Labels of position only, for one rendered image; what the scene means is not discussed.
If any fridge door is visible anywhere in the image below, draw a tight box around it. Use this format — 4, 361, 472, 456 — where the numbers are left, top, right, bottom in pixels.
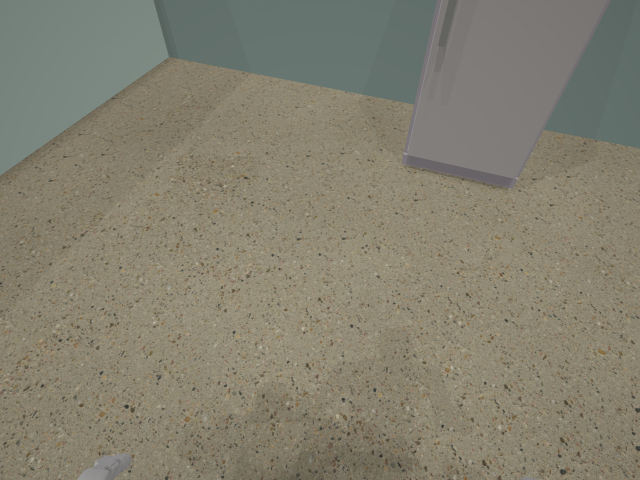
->
407, 0, 607, 179

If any robot left hand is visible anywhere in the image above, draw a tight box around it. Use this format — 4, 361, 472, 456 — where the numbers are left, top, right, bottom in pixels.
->
77, 454, 132, 480

